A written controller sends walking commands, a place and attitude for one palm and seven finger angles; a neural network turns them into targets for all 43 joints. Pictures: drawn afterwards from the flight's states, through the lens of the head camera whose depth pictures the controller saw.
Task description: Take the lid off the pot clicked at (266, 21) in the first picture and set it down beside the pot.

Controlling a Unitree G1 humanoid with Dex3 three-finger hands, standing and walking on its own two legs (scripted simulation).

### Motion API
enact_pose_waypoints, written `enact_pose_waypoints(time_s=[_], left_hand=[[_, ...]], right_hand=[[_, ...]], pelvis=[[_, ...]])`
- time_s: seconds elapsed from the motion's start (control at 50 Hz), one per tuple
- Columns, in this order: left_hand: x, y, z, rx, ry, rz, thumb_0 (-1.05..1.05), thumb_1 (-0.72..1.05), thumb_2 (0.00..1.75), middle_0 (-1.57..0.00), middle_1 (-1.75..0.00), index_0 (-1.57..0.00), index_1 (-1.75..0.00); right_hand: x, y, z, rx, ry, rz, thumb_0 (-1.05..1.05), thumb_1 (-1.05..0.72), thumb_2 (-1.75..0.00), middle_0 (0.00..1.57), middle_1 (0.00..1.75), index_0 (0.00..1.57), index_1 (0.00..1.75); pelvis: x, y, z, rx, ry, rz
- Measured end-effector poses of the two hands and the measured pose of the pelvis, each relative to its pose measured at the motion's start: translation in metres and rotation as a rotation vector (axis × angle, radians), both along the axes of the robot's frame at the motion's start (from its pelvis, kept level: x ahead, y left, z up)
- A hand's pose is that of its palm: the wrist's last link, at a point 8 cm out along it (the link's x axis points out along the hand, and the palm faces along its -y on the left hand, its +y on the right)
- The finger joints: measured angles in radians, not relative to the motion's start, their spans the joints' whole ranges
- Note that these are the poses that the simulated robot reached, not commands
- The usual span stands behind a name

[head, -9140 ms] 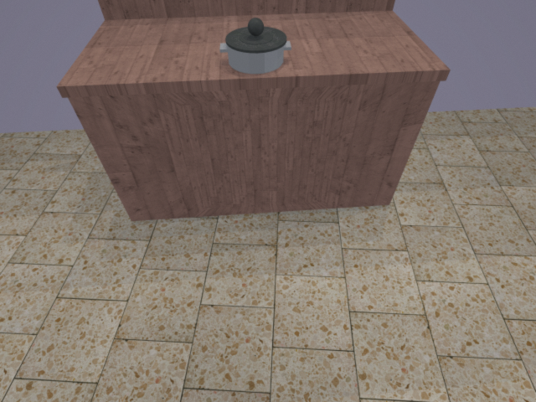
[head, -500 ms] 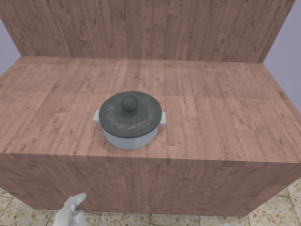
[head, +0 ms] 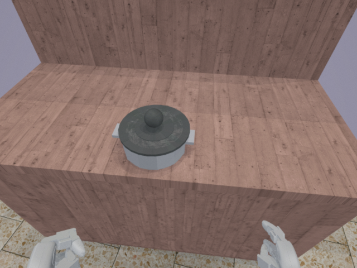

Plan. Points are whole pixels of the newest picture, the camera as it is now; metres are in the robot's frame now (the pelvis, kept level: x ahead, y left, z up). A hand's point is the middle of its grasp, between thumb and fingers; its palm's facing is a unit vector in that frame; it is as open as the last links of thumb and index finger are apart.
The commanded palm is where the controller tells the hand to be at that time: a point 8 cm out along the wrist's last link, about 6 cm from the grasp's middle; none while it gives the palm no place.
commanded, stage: raise the hand higher, near the body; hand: left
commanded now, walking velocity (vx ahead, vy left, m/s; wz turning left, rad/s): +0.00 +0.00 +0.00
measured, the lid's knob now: (153, 118) +0.47 +0.13 +0.08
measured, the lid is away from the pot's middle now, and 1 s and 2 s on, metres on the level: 0.00 0.00 0.00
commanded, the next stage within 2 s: reach forward and open the fingers in 0.82 s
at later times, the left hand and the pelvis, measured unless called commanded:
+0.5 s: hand (73, 229) +0.17 +0.23 +0.05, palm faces +0.25 -0.88 -0.39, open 3.1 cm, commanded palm +0.12 +0.27 +0.09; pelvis +0.03 +0.00 +0.00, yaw -1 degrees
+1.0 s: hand (71, 198) +0.21 +0.24 +0.10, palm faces +0.20 -0.70 -0.69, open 3.1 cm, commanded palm +0.17 +0.26 +0.14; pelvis +0.03 +0.00 +0.00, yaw -2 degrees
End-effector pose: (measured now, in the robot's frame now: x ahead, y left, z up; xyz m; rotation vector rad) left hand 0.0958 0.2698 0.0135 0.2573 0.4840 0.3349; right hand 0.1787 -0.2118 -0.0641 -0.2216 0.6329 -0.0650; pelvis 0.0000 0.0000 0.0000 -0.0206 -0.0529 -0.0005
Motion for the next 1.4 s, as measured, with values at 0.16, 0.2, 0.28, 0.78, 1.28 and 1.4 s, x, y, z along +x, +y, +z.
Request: enact_pose_waypoints(time_s=[0.16, 0.2, 0.28, 0.78, 1.28, 1.4], left_hand=[[0.009, 0.001, 0.021, 0.062, -0.026, -0.024, 0.02, 0.90, 0.89, -1.28, -1.48, -1.28, -1.48], [0.013, 0.002, 0.027, 0.076, -0.036, -0.029, 0.02, 0.90, 0.89, -1.28, -1.48, -1.28, -1.48], [0.020, 0.001, 0.036, 0.094, -0.068, -0.041, 0.02, 0.90, 0.89, -1.29, -1.49, -1.29, -1.49], [0.059, 0.004, 0.094, 0.175, -0.286, -0.083, 0.02, 0.90, 0.89, -1.30, -1.50, -1.29, -1.49], [0.104, -0.002, 0.139, 1.123, 0.121, -0.626, 0.01, 0.59, 1.03, -1.18, -1.15, -1.18, -1.15], [0.113, -0.005, 0.152, 1.144, 0.080, -0.701, 0.00, 0.41, 1.11, -1.11, -0.94, -1.11, -0.94]], right_hand=[[-0.013, -0.006, -0.016, 0.031, 0.061, -0.048, 0.01, -0.91, -0.90, 0.20, 0.30, 0.20, 0.30], [-0.012, -0.008, -0.017, 0.029, 0.063, -0.054, 0.01, -0.91, -0.90, 0.20, 0.30, 0.20, 0.30], [-0.004, -0.013, -0.014, 0.023, 0.048, -0.062, 0.01, -0.91, -0.90, 0.20, 0.30, 0.20, 0.30], [0.041, 0.006, 0.000, 0.044, -0.017, 0.002, 0.01, -0.91, -0.90, 0.20, 0.29, 0.20, 0.30], [0.032, -0.005, -0.024, 0.096, 0.121, -0.007, 0.01, -0.91, -0.90, 0.20, 0.29, 0.20, 0.30], [0.030, 0.001, -0.018, 0.093, 0.104, 0.019, 0.01, -0.91, -0.90, 0.20, 0.29, 0.20, 0.30]], pelvis=[[0.008, -0.003, 0.002, 0.007, -0.004, -0.013], [0.010, -0.003, 0.002, 0.008, -0.005, -0.014], [0.015, -0.003, 0.003, 0.011, -0.004, -0.018], [0.031, 0.001, 0.004, 0.017, -0.004, -0.020], [0.008, 0.007, 0.000, 0.011, 0.045, -0.019], [0.000, 0.008, 0.002, 0.006, 0.030, -0.006]])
